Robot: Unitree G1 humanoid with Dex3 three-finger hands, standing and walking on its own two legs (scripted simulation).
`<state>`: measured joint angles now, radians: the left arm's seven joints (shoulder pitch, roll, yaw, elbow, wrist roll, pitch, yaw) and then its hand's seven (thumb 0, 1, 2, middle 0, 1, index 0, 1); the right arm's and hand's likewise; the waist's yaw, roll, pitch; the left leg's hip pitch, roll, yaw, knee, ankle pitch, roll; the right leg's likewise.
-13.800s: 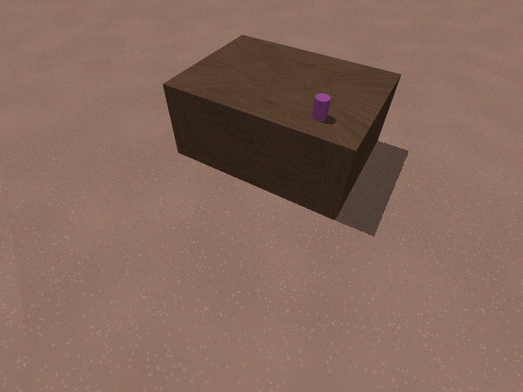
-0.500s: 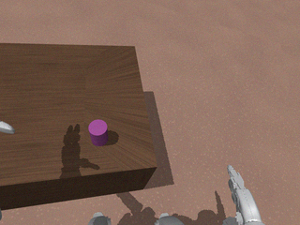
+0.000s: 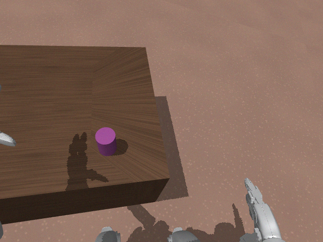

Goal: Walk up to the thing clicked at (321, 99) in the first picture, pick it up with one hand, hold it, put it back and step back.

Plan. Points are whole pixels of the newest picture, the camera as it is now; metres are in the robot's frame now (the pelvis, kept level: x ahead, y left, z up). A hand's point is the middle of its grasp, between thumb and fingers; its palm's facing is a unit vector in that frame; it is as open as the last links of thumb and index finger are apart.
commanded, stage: go down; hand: left
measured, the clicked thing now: (106, 142) +0.48 +0.12 -0.21
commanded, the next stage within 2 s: approach in 1.06 s
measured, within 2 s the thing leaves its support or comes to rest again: neither
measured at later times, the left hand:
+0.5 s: hand (3, 109) +0.43 +0.30 +0.07, palm faces +0.01 -1.00 -0.01, open 17.3 cm
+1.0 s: hand (0, 108) +0.43 +0.31 +0.08, palm faces +0.02 -1.00 -0.02, open 17.3 cm
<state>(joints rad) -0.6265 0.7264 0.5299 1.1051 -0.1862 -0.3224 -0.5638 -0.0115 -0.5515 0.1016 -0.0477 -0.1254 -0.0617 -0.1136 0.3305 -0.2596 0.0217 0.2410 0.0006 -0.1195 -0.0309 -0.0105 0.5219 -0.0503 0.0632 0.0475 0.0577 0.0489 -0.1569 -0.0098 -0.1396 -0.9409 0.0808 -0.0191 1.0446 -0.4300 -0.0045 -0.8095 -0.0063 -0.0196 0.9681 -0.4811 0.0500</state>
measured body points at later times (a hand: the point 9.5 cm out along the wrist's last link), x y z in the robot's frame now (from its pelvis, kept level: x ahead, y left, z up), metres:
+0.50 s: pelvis +0.00 +0.00 +0.00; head +0.10 +0.04 +0.44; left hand +0.42 +0.36 +0.08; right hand +0.17 -0.25 -0.02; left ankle +0.03 +0.12 -0.67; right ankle -0.01 -0.16 -0.67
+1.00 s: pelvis -0.01 +0.00 +0.00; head +0.09 +0.05 +0.44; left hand +0.42 +0.36 +0.08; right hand +0.16 -0.25 -0.02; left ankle +0.03 +0.12 -0.67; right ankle -0.01 -0.16 -0.67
